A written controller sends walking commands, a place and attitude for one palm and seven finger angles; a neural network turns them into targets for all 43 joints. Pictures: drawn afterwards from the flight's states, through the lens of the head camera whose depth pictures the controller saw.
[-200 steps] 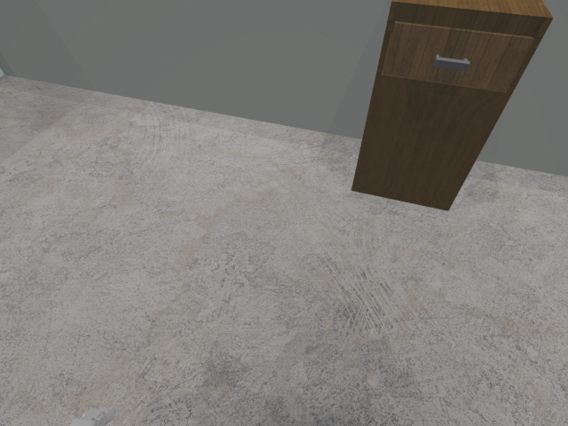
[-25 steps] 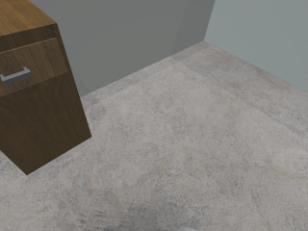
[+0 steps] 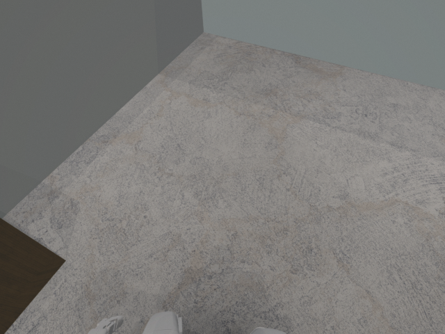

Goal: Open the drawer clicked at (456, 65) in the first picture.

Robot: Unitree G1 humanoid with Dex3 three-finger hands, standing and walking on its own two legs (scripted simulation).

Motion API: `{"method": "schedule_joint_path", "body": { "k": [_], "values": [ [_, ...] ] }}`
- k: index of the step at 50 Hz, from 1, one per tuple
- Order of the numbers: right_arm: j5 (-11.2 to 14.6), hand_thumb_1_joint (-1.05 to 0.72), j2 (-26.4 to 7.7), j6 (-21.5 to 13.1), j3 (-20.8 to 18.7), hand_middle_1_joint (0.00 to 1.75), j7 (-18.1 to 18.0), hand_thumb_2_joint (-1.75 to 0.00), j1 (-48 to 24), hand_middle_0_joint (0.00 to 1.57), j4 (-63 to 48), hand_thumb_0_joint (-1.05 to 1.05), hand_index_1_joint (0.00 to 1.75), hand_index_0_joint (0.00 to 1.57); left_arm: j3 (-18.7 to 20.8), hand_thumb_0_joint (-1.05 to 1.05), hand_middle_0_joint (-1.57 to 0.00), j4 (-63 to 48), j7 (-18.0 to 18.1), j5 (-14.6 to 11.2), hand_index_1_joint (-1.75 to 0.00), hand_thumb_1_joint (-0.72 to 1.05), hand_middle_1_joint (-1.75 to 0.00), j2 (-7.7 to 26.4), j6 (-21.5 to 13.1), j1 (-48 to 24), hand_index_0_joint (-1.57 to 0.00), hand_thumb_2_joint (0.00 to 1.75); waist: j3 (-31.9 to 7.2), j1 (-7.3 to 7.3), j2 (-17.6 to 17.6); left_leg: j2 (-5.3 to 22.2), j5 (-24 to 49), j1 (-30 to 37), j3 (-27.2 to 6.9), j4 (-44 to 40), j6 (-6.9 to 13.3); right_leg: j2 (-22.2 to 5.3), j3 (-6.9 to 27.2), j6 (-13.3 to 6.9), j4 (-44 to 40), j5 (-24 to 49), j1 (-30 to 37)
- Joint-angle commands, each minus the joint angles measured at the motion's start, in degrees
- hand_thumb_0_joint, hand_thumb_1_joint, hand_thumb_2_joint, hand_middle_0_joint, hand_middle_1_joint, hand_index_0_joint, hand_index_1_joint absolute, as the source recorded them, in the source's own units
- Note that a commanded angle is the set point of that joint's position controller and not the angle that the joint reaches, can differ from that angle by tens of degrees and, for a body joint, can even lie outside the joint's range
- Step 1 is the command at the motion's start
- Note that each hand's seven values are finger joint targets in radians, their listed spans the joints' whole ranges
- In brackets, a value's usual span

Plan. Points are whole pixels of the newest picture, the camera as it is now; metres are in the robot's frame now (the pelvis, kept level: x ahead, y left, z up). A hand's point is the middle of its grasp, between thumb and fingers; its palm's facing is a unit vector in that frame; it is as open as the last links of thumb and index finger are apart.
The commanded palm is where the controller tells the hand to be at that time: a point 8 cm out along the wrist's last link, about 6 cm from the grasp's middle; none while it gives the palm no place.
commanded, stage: turn to face it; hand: left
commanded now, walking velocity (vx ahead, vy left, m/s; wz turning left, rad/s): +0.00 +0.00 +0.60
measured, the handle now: out of the picture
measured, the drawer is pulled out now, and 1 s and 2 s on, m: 0.00 0.00 0.00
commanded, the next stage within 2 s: take the last steps up to it in 1.76 s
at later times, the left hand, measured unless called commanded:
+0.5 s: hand out of the picture +0.09 +0.25 -0.17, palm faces +0.26 -0.94 -0.20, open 7.3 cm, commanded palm none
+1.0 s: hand out of the picture +0.08 +0.18 -0.13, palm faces +0.50 -0.82 -0.28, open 7.3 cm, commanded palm none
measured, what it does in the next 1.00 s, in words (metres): steps on the spot, turning left: left foot, then right foot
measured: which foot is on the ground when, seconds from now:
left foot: up 0.00-0.32, down 0.34-0.82, up 0.84-1.00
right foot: down 0.00-0.34, up 0.36-0.80, down 0.82-1.00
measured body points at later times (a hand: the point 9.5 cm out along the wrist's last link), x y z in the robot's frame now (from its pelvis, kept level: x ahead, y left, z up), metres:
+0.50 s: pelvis +0.09 +0.04 +0.01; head +0.11 +0.07 +0.45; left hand +0.08 +0.30 -0.15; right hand +0.20 -0.18 -0.13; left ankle +0.12 +0.13 -0.73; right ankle +0.09 -0.10 -0.66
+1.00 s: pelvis +0.09 -0.03 +0.01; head +0.12 -0.05 +0.46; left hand +0.05 +0.23 -0.11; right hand +0.29 -0.24 -0.14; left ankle +0.04 +0.10 -0.64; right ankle +0.14 -0.13 -0.73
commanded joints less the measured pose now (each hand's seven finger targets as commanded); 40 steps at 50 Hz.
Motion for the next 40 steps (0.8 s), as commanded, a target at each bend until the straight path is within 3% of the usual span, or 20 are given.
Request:
{"method": "schedule_joint_path", "body": {
  "k": [1,5,9,11,13,14,15,16,17,18,19,20,21,24,29,34,36,38,39,40],
  "values": [
    [0.0,-0.9,-2.0,0.7,0.1,0.3,0.0,-0.9,10.0,0.2,0.3,0.0,0.3,0.2,0.4,0.0,-0.2,-1.4,1.6,0.3,-0.3,0.9,-0.3,5.6,-1.5,3.2,-0.2,0.9,-11.0,-1.32,-5.6,-1.2,5.1,1.4,-0.8,-6.9,0.0,-14.9,7.7,-2.8,-14.2,33.6,4.6],
    [0.5,-0.9,-1.3,0.9,0.3,0.3,0.3,-0.9,5.0,0.2,0.0,0.0,0.3,0.2,-0.6,0.0,-0.2,0.2,1.6,0.2,-0.3,0.9,-0.3,3.9,-1.2,3.4,-0.2,0.9,-7.2,-0.19,-8.1,-2.6,7.3,2.7,-0.8,-18.4,0.4,-15.6,5.0,-1.8,-16.3,27.7,4.9],
    [0.5,-0.9,-2.0,0.8,0.1,0.3,0.8,-0.9,-2.8,0.2,-2.2,0.0,0.3,0.2,0.0,0.0,-0.2,1.1,2.2,0.2,-0.3,0.9,-0.3,4.8,-0.1,6.5,-0.2,0.9,-3.4,3.21,-8.0,-3.8,4.8,2.1,1.3,-26.4,1.0,-19.3,5.8,-2.5,-15.3,28.0,9.3],
    [0.5,-0.9,-2.1,0.9,0.0,0.3,1.1,-0.9,-5.0,0.2,-3.2,0.0,0.3,0.2,0.5,0.0,-0.2,1.2,2.5,0.5,-0.3,0.9,-0.3,6.0,0.4,7.7,-0.2,0.9,-2.6,4.17,-7.3,-4.4,2.5,2.4,2.0,-29.3,1.6,-20.9,5.8,-2.5,-13.2,29.1,11.7],
    [0.3,-0.9,-2.6,1.1,-0.1,0.3,1.3,-0.9,-5.8,0.2,-4.0,0.0,0.3,0.2,1.0,0.0,-0.2,0.9,2.7,0.5,-0.3,0.9,-0.3,6.8,0.8,8.4,-0.2,0.9,-3.1,4.25,-7.2,-5.1,2.0,4.3,2.8,-32.8,2.2,-21.4,5.0,-1.7,-10.1,32.2,13.4],
    [0.1,-0.9,-3.2,1.1,-0.4,0.3,1.3,-0.9,-4.2,0.2,-4.1,0.0,0.3,0.2,1.2,0.0,-0.2,0.6,2.7,0.4,-0.3,0.9,-0.3,7.3,0.9,8.1,-0.2,0.9,-4.5,3.3,-6.6,-5.6,4.0,6.9,3.2,-36.4,2.6,-21.1,3.6,-0.8,-6.5,34.3,14.3],
    [0.0,-0.9,-4.6,1.1,-0.7,0.3,1.3,-0.9,-1.0,0.2,-3.5,0.0,0.3,0.2,1.4,0.0,-0.2,0.5,2.7,0.3,-0.3,0.9,-0.3,7.5,1.1,7.9,-0.2,0.9,-6.3,1.76,-3.6,-6.0,9.4,12.5,2.6,-42.0,3.3,-20.0,1.5,1.2,0.2,32.6,13.1],
    [-0.4,-0.9,-7.6,0.7,-1.5,0.3,1.2,-0.9,3.6,0.2,-3.2,0.0,0.3,0.2,1.6,0.0,-0.2,-0.6,2.5,-0.2,-0.3,0.9,-0.3,6.9,1.4,8.4,-0.2,0.9,-10.4,-0.07,4.3,-0.3,28.1,21.5,-4.9,-46.9,6.9,-16.0,-2.5,5.0,10.6,23.0,6.6],
    [-0.5,-0.9,-12.6,0.6,-2.5,0.3,1.1,-0.9,6.5,0.2,-3.5,0.0,0.3,0.2,1.1,0.0,-0.2,-2.8,2.3,-0.8,-0.3,0.9,-0.3,4.0,1.4,9.2,-0.2,0.9,-12.4,-0.14,17.5,12.6,55.8,30.1,-21.4,-48.8,15.7,-7.9,-4.5,9.5,24.1,-12.7,-7.0],
    [0.1,-0.9,-12.7,0.9,-2.5,0.3,0.5,-0.9,8.1,0.2,-2.2,0.0,0.3,0.2,0.7,0.0,-0.2,-3.8,2.9,0.1,-0.3,0.9,-0.3,5.0,1.9,5.3,-0.2,0.9,-13.9,-1.55,14.4,14.0,51.2,28.2,-24.1,-51.3,18.8,-6.4,2.5,9.4,32.4,-25.2,-9.0],
    [0.2,-0.9,-12.6,0.8,-2.7,0.3,0.1,-0.9,6.1,0.2,-2.9,0.0,0.3,0.2,1.2,0.0,-0.2,-4.4,2.8,0.2,-0.3,0.9,-0.3,5.0,2.4,1.8,-0.2,0.9,-10.7,-1.28,9.6,12.7,40.7,24.4,-23.8,-52.5,18.3,-7.6,5.5,9.5,35.1,-22.5,-12.1],
    [0.1,-0.9,-11.2,0.7,-2.4,0.3,0.0,-0.9,2.9,0.2,-4.3,0.0,0.3,0.2,1.4,0.0,-0.2,-4.6,2.3,0.3,-0.3,0.9,-0.3,5.2,2.3,0.7,-0.2,0.9,-8.5,-0.01,5.5,10.9,34.8,21.8,-22.0,-53.1,17.2,-8.6,6.4,9.8,35.0,-18.7,-13.4],
    [0.0,-0.9,-10.6,0.5,-2.1,0.3,-0.1,-0.9,0.1,0.2,-5.3,0.0,0.3,0.2,1.6,0.0,-0.2,-4.1,2.0,0.3,-0.3,0.9,-0.3,4.8,2.5,1.4,-0.2,0.9,-8.0,1.09,4.0,8.6,30.9,19.3,-19.2,-53.9,15.8,-8.8,6.8,10.0,33.7,-15.4,-12.0],
    [0.3,-0.9,-11.1,0.4,-2.5,0.3,0.2,-0.9,-3.1,0.2,-6.5,0.0,0.3,0.2,1.8,0.0,-0.2,-3.0,1.6,0.3,-0.3,0.9,-0.3,4.3,3.6,4.8,-0.2,0.9,-9.2,2.31,5.9,3.9,21.0,16.2,-14.2,-55.8,13.5,-8.2,5.7,10.5,29.1,-10.7,-8.2],
    [0.1,-0.9,-12.6,1.0,-3.7,0.3,0.6,-0.9,-1.7,0.2,-6.6,0.0,0.3,0.2,2.0,0.0,-0.2,-4.7,1.7,0.3,-0.3,0.9,-0.3,4.1,4.0,2.6,-0.2,0.9,-9.0,1.0,5.7,3.1,13.3,16.2,-18.4,-56.6,14.0,-7.0,5.3,11.3,21.5,-10.7,-7.9],
    [-0.1,-0.9,-13.7,1.6,-4.8,0.3,0.9,-0.9,-1.6,0.2,-7.0,0.0,0.3,0.2,1.8,0.0,-0.2,-6.5,1.8,0.0,-0.3,0.9,-0.3,4.5,3.7,1.5,-0.2,0.9,-10.1,0.64,8.6,1.8,16.1,16.8,-22.6,-54.5,13.9,-4.9,5.4,10.9,13.3,-11.9,-4.5],
    [-0.1,-0.9,-14.0,1.9,-5.1,0.3,1.0,-0.9,-2.7,0.2,-7.8,0.0,0.3,0.2,1.7,0.0,-0.2,-6.6,2.0,-0.2,-0.3,0.9,-0.3,4.8,3.5,3.0,-0.2,0.9,-10.7,1.33,9.7,0.9,18.5,15.3,-24.0,-53.1,13.4,-3.9,5.3,10.6,7.5,-11.4,-0.5],
    [0.2,-0.9,-13.6,2.3,-5.3,0.3,1.2,-0.9,-4.6,0.2,-8.8,0.0,0.3,0.2,2.0,0.0,-0.2,-5.9,2.1,-0.4,-0.3,0.9,-0.3,5.7,3.1,7.0,-0.2,0.9,-11.4,3.19,8.8,-1.7,15.9,10.7,-23.4,-51.0,11.1,-3.3,4.5,9.9,-3.0,-5.3,7.9],
    [0.5,-0.9,-12.3,2.4,-5.2,0.3,1.4,-0.9,-5.1,0.2,-9.5,0.0,0.3,0.2,2.3,0.0,-0.2,-5.6,2.3,-0.2,-0.3,0.9,-0.3,7.3,2.8,9.3,-0.2,0.9,-11.4,4.55,5.2,-4.1,11.1,5.0,-21.5,-47.7,8.4,-5.9,6.0,8.9,-11.7,-2.3,15.0],
    [1.0,-0.9,-8.6,2.6,-4.8,0.3,1.8,-0.9,-4.8,0.2,-10.6,0.0,0.3,0.2,3.2,0.0,-0.2,-6.2,2.8,0.8,-0.3,0.9,-0.3,12.6,2.3,10.3,-0.2,0.9,-10.4,5.29,-8.8,-10.8,0.0,-7.1,-13.5,-34.9,4.0,-19.4,19.9,4.5,-20.8,-9.5,21.8]
  ]
}}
